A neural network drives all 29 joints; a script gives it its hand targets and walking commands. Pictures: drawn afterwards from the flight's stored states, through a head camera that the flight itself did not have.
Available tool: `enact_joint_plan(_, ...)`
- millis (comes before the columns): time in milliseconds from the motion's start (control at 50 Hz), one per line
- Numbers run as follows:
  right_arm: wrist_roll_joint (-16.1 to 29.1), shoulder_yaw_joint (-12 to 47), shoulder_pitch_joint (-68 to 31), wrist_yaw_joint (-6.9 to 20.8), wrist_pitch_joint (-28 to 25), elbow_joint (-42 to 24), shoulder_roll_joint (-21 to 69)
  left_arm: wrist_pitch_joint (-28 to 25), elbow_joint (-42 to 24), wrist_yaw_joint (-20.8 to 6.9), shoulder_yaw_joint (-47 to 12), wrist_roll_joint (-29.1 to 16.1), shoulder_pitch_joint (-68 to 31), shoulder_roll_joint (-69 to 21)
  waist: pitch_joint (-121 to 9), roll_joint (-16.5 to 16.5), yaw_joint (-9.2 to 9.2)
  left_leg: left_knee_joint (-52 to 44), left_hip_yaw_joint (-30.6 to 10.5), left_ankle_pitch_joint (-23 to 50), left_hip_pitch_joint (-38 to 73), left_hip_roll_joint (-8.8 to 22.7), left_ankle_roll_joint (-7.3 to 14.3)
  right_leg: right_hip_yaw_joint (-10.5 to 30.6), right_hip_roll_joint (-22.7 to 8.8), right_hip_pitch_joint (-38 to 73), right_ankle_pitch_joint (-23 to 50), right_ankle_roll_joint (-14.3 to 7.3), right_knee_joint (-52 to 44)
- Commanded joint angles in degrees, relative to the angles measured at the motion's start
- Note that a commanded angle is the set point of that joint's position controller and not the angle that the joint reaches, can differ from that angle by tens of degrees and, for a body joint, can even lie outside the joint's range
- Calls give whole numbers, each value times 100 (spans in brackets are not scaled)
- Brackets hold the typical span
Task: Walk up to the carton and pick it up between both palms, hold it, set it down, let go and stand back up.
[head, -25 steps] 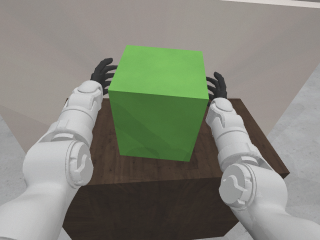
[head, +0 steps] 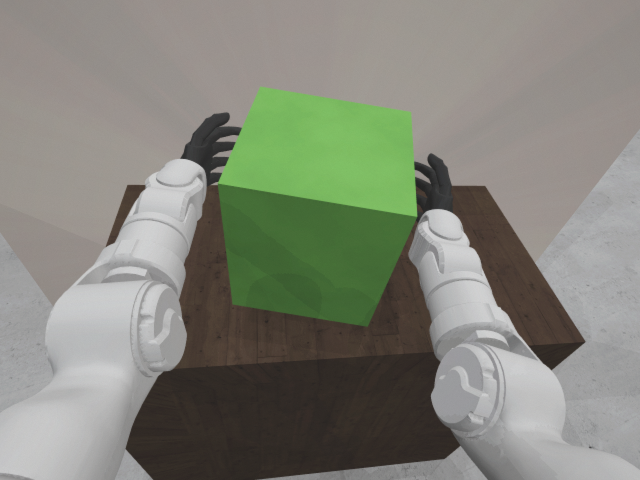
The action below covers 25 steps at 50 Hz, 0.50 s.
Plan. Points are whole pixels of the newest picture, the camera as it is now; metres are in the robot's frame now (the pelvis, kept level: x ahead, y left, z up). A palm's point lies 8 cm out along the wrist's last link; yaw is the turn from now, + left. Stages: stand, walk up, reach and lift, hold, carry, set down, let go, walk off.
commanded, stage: set down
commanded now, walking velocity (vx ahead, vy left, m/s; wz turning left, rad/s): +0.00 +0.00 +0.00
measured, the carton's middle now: (316, 213) +0.47 -0.03 +0.09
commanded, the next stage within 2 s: none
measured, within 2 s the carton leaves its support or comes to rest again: rests again in 0.54 s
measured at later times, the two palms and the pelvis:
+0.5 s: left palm (202, 180) +0.47 +0.12 +0.15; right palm (430, 230) +0.40 -0.18 +0.12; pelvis +0.00 +0.00 +0.00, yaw +0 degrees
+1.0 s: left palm (202, 184) +0.48 +0.12 +0.14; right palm (428, 232) +0.40 -0.18 +0.12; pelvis +0.00 +0.00 +0.00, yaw -1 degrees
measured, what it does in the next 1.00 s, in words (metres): stands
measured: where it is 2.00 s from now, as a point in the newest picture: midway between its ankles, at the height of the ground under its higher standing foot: outside the picture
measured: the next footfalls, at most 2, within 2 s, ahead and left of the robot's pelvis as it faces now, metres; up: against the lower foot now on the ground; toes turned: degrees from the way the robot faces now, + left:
none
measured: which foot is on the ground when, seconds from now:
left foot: down 0.00-1.00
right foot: down 0.00-1.00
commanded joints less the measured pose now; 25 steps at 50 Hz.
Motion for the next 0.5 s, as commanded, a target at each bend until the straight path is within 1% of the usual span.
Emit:
enact_joint_plan(0,-572,866,-3820,894,-567,-1325,2820,-536,-714,-903,-32,-156,-3498,-2872,-3147,714,-593,-452,352,2572,784,-293,-389,-498,61,924,3378,333,597)
enact_joint_plan(20,-607,777,-3811,899,-592,-1292,2793,-559,-727,-900,-40,-134,-3575,-2873,-3153,758,-633,-443,348,2541,817,-298,-403,-496,58,876,3324,330,578)
enact_joint_plan(40,-615,828,-3704,912,-608,-1270,2836,-572,-758,-886,-3,-74,-3450,-2902,-3187,749,-601,-446,359,2578,845,-293,-399,-496,56,891,3376,322,584)
enact_joint_plan(60,-599,856,-3774,905,-620,-1338,2787,-554,-662,-900,41,-99,-3389,-2842,-3103,704,-529,-446,361,2554,804,-287,-379,-475,48,894,3387,338,580)
enact_joint_plan(80,-604,852,-3747,917,-639,-1329,2809,-581,-665,-904,18,-119,-3404,-2883,-3082,697,-543,-468,365,2489,754,-296,-371,-478,51,915,3334,344,583)
enact_joint_plan(100,-659,830,-3673,922,-645,-1291,2854,-577,-642,-909,65,-62,-3382,-2865,-3032,643,-527,-451,390,2509,693,-308,-366,-469,42,932,3442,351,600)
enact_joint_plan(120,-628,859,-3740,924,-684,-1379,2812,-586,-595,-918,66,-82,-3286,-2873,-3124,684,-523,-473,389,2490,647,-294,-363,-478,45,935,3405,346,594)
enact_joint_plan(140,-646,833,-3779,939,-685,-1375,2812,-605,-599,-918,119,-48,-3382,-2817,-3089,650,-448,-475,401,2467,636,-297,-356,-460,32,968,3394,354,591)
enact_joint_plan(160,-646,815,-3711,948,-713,-1339,2844,-620,-609,-914,95,-8,-3309,-2885,-3092,701,-491,-469,408,2516,625,-309,-366,-464,30,953,3455,347,616)
enact_joint_plan(180,-683,838,-3752,955,-754,-1376,2836,-646,-595,-908,122,21,-3345,-2865,-3141,671,-458,-462,397,2523,642,-302,-366,-475,24,949,3483,359,619)
enact_joint_plan(200,-711,809,-3639,960,-759,-1323,2871,-667,-591,-902,104,28,-3289,-2913,-3135,689,-501,-443,400,2559,622,-310,-363,-483,33,923,3510,353,631)
enact_joint_plan(220,-690,841,-3613,973,-801,-1320,2887,-686,-600,-892,76,9,-3279,-2933,-3164,718,-492,-378,394,2693,696,-285,-389,-498,46,874,3601,354,669)
enact_joint_plan(240,-696,866,-3666,995,-849,-1356,2884,-734,-621,-878,80,16,-3321,-2944,-3286,717,-443,-377,413,2774,723,-274,-397,-515,59,875,3562,353,652)
enact_joint_plan(280,-755,844,-3701,1006,-889,-1478,2861,-744,-562,-878,188,88,-3228,-2897,-3331,695,-369,-391,430,2672,681,-282,-372,-473,36,927,3554,337,633)
enact_joint_plan(300,-807,800,-3618,997,-876,-1377,2834,-735,-508,-883,193,105,-3219,-2900,-3129,672,-435,-413,425,2591,619,-302,-366,-477,28,964,3564,355,643)
enact_joint_plan(320,-836,793,-3619,1012,-896,-1421,2904,-766,-464,-894,213,92,-3258,-2910,-3180,630,-394,-422,465,2535,583,-305,-350,-479,35,944,3511,366,639)
enact_joint_plan(340,-832,763,-3532,1023,-891,-1361,2836,-757,-454,-890,240,166,-3190,-2887,-3089,664,-402,-431,438,2540,554,-296,-343,-462,20,941,3538,367,636)
enact_joint_plan(360,-844,754,-3550,1022,-895,-1393,2831,-759,-420,-903,250,145,-3214,-2882,-3089,666,-416,-452,454,2489,540,-294,-337,-477,28,936,3478,369,630)
enact_joint_plan(380,-844,753,-3540,1026,-923,-1438,2843,-757,-392,-911,240,176,-3194,-2902,-3166,692,-419,-431,464,2549,570,-294,-350,-477,14,951,3568,360,643)
enact_joint_plan(400,-903,789,-3532,1038,-927,-1431,2871,-776,-334,-901,315,195,-3134,-2879,-3094,630,-339,-439,470,2513,538,-293,-329,-482,26,952,3547,375,656)
enact_joint_plan(420,-919,776,-3457,1027,-941,-1424,2851,-773,-319,-921,304,192,-3134,-2872,-3014,634,-408,-427,475,2527,516,-297,-323,-477,15,969,3637,374,679)
enact_joint_plan(440,-927,762,-3434,1047,-945,-1358,2941,-812,-402,-916,298,226,-3238,-2887,-3102,642,-384,-416,492,2553,534,-295,-327,-476,21,972,3607,384,691)
enact_joint_plan(460,-937,753,-3415,1062,-962,-1367,2896,-809,-371,-907,317,229,-3140,-2927,-3070,690,-373,-447,482,2519,518,-288,-324,-480,20,945,3545,376,665)
enact_joint_plan(480,-951,704,-3418,1065,-976,-1381,2906,-828,-428,-905,287,240,-3189,-2960,-3132,740,-383,-423,482,2609,641,-268,-359,-497,33,856,3532,359,659)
